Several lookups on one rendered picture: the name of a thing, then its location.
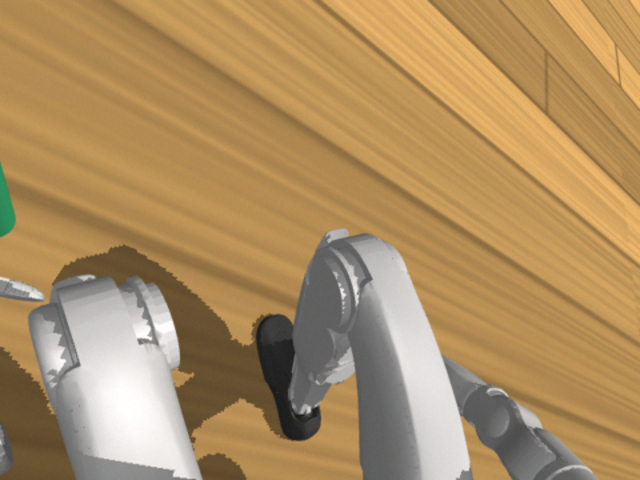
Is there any right robot hand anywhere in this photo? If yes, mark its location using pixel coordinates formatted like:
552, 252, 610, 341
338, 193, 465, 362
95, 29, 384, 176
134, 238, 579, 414
441, 354, 488, 418

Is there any can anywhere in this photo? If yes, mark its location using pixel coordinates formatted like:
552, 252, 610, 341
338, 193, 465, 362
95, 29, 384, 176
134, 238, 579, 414
0, 162, 16, 237

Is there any left robot hand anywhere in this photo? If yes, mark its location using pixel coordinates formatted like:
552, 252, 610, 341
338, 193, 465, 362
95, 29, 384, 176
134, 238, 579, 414
0, 277, 45, 302

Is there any right robot foot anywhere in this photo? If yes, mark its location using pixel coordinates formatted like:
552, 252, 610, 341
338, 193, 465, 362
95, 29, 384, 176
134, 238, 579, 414
256, 314, 321, 441

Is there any right robot arm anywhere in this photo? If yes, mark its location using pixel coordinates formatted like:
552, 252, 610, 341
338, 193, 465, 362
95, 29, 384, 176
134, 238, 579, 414
463, 385, 599, 480

